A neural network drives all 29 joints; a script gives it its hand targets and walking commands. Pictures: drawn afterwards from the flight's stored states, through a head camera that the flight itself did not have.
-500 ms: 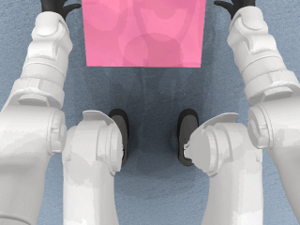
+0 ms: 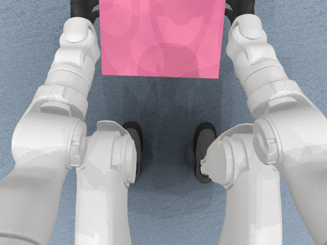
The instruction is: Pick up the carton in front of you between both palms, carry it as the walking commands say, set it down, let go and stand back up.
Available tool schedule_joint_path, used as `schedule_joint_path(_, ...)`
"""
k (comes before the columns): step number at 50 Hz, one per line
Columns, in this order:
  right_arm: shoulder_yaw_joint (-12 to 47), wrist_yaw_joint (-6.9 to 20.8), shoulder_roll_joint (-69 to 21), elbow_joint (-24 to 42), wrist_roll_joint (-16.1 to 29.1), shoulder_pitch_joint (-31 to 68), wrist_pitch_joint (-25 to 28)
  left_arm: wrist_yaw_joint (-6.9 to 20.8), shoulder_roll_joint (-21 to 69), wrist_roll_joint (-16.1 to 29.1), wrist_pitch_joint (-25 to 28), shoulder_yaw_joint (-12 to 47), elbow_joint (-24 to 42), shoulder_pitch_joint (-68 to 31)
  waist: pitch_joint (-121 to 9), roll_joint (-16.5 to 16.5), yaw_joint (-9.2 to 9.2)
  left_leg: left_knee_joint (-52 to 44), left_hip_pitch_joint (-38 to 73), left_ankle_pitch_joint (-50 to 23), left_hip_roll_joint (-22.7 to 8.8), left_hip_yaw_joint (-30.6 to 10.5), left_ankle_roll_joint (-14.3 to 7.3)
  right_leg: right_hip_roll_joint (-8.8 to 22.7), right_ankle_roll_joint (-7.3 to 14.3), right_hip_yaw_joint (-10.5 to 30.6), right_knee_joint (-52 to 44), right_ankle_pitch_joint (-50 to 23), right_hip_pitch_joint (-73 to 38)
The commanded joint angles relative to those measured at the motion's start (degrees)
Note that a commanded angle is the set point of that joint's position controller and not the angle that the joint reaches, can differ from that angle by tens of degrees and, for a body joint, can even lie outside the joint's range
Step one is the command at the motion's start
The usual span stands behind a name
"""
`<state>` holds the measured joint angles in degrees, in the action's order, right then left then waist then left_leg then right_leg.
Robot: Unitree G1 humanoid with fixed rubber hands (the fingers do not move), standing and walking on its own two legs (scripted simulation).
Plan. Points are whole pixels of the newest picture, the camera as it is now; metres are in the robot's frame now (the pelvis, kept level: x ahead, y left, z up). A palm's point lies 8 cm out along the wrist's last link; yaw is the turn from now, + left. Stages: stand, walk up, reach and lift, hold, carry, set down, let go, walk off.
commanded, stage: reach and lift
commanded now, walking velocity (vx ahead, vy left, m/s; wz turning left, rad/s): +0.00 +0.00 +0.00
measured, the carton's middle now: (161, 32) +0.51 +0.04 -0.25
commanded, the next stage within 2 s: none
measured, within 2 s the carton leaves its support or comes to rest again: leaves its support in 0.26 s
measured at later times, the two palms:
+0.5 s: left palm (50, 10) +0.49 +0.20 -0.07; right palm (264, 3) +0.51 -0.10 -0.07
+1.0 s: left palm out of the picture +0.45 +0.20 +0.09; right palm out of the picture +0.49 -0.10 +0.10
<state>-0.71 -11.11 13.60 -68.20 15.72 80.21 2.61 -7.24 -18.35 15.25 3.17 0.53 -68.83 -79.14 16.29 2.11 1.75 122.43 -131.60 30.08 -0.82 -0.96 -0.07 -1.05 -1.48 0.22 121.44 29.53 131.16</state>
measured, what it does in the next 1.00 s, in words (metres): rises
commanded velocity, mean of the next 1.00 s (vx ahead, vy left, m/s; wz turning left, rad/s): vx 0.00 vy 0.00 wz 0.00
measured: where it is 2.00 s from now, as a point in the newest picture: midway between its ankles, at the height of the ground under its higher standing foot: (168, 162)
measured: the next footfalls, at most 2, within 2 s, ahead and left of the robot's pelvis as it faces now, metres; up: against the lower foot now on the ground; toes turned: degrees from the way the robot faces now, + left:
none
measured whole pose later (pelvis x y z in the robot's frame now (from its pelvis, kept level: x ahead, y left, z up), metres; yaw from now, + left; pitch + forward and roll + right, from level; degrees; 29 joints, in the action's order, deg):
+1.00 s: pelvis +0.02 -0.01 +0.14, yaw +4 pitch +40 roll -1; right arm -24.2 -6.3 -3.8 -36.5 -7.7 48.4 -17.8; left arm -1.8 -0.6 -8.8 -19.6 -21.4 -36.8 -48.2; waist -12.1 2.2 1.1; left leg 95.9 -107.4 28.2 2.6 -3.1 1.8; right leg -4.9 -1.6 2.4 96.7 30.3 106.1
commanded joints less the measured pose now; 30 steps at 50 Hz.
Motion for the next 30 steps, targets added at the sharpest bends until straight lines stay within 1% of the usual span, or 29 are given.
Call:
schedule_joint_path(1, 4.0, 3.3, -16.0, 5.7, -0.4, 14.9, 1.4, 3.2, 14.6, 0.7, 1.3, 6.1, 6.5, -19.9, -61.0, -3.2, 1.28, -11.0, 33.3, -14.1, 3.5, -0.2, 0.5, -4.6, -0.1, -1.8, -7.7, -11.4, -29.1)
schedule_joint_path(4, 6.7, 7.8, -33.5, 5.9, -2.3, 24.0, 0.1, 7.5, 32.6, -0.2, 0.0, 10.0, 7.8, -29.0, -60.0, -3.0, 1.14, -10.0, 31.3, -13.0, 4.7, 0.1, 0.3, -6.1, 0.3, -2.1, -6.6, -10.5, -27.5)
schedule_joint_path(6, 6.3, 10.2, -40.2, 7.1, -4.1, 27.0, -1.2, 9.8, 39.7, -1.7, -1.3, 9.8, 8.9, -30.8, -59.8, -2.5, 1.16, -9.4, 30.7, -11.3, 5.5, 0.8, 0.2, -6.9, 0.5, -2.7, -6.0, -9.0, -27.4)
schedule_joint_path(8, 6.5, 11.6, -45.2, 9.6, -4.7, 29.1, -2.2, 11.2, 44.8, -2.0, -2.4, 10.0, 11.3, -32.3, -62.8, -2.2, 1.23, -8.8, 32.3, -11.8, 6.0, 1.8, 0.1, -7.5, 0.7, -3.3, -5.5, -9.5, -28.8)
schedule_joint_path(9, 6.9, 12.1, -47.5, 11.0, -4.5, 29.7, -2.8, 11.7, 46.9, -1.5, -2.9, 10.6, 12.8, -32.8, -64.9, -2.1, 1.12, -8.5, 34.3, -13.3, 6.1, 2.0, 0.1, -7.7, 0.6, -3.8, -5.1, -10.6, -29.0)
schedule_joint_path(11, 9.0, 12.6, -51.7, 15.2, -2.9, 31.5, -3.6, 12.0, 50.6, 0.2, -3.6, 12.5, 17.4, -34.6, -73.3, -2.5, 1.25, -7.8, 39.6, -16.2, 6.4, 3.0, 0.4, -8.0, 0.6, -4.4, -4.6, -12.8, -32.5)
schedule_joint_path(13, 11.2, 12.5, -56.5, 19.7, -1.1, 31.9, -4.3, 11.7, 53.4, 1.6, -4.3, 14.1, 24.1, -36.3, -84.0, -2.8, 2.22, -7.5, 44.7, -19.5, 7.0, 4.5, 0.9, -8.5, 0.6, -4.8, -4.1, -16.0, -38.9)
schedule_joint_path(15, 13.0, 12.3, -60.5, 23.4, -0.2, 31.2, -5.5, 11.3, 55.6, 2.1, -5.3, 15.3, 30.2, -36.6, -92.4, -3.0, 3.19, -7.6, 48.9, -22.8, 7.6, 5.6, 1.1, -9.0, 0.7, -4.9, -4.3, -18.8, -43.4)
schedule_joint_path(16, 13.5, 12.4, -62.1, 25.2, -0.3, 30.5, -6.3, 11.3, 56.7, 1.9, -6.1, 15.8, 32.6, -36.3, -94.8, -3.4, 3.47, -8.0, 50.4, -23.5, 7.8, 5.8, 1.1, -9.3, 0.7, -5.0, -4.7, -19.2, -44.3)
schedule_joint_path(18, 14.1, 12.9, -64.2, 29.3, -1.2, 29.6, -8.0, 11.7, 59.8, 0.8, -8.1, 16.3, 36.0, -33.7, -97.1, -4.0, 3.41, -9.0, 52.9, -24.0, 8.2, 5.6, 0.9, -9.9, 0.7, -5.2, -5.9, -18.5, -43.4)
schedule_joint_path(19, 14.1, 13.4, -65.1, 31.1, -1.9, 28.9, -8.9, 12.0, 61.4, -0.1, -9.2, 16.1, 37.2, -32.0, -97.0, -4.2, 3.3, -9.9, 53.4, -23.3, 8.5, 5.5, 0.9, -10.2, 0.8, -5.5, -6.6, -17.4, -42.4)
schedule_joint_path(20, 14.1, 13.9, -66.2, 32.3, -2.6, 28.5, -9.9, 12.5, 63.2, -1.2, -10.4, 15.5, 38.0, -30.4, -95.9, -4.4, 3.55, -10.8, 52.0, -21.1, 8.6, 5.7, 0.8, -10.3, 1.0, -5.2, -7.8, -15.6, -42.5)
schedule_joint_path(21, 13.8, 14.5, -67.1, 33.1, -3.8, 27.3, -10.9, 13.0, 64.5, -2.4, -11.5, 14.6, 38.0, -28.5, -93.3, -3.5, 2.96, -12.0, 50.5, -18.9, 8.8, 5.4, 0.7, -10.5, 0.9, -5.5, -8.7, -13.7, -40.6)
schedule_joint_path(23, 11.6, 15.5, -68.5, 31.9, -7.0, 24.2, -12.8, 14.4, 67.8, -5.2, -14.0, 12.5, 35.9, -24.6, -86.2, -3.5, 2.1, -14.6, 46.7, -14.3, 8.9, 5.0, 0.7, -10.5, 1.0, -5.9, -11.2, -9.2, -36.1)
schedule_joint_path(26, 4.9, 16.9, -69.1, 25.6, -13.2, 19.4, -15.3, 16.5, 71.4, -10.7, -17.0, 7.3, 28.4, -19.6, -73.7, -3.3, 0.24, -18.9, 39.9, -5.7, 8.9, 4.4, 0.7, -10.3, 1.4, -6.1, -15.5, -1.7, -30.0)
schedule_joint_path(28, 1.2, 17.5, -69.8, 22.7, -16.5, 18.3, -16.8, 17.3, 71.7, -14.4, -18.4, 2.8, 24.3, -17.5, -69.3, -2.7, 0.22, -21.5, 38.0, -1.8, 9.0, 4.4, 0.4, -10.2, 1.4, -5.7, -18.5, 1.8, -28.5)
schedule_joint_path(30, -0.2, 17.9, -71.0, 21.8, -18.2, 18.0, -17.7, 17.8, 71.8, -16.7, -19.2, 0.0, 23.1, -16.5, -70.1, -1.8, 1.35, -23.5, 39.4, -1.7, 9.2, 4.6, 0.2, -10.2, 1.2, -5.0, -20.8, 2.0, -29.8)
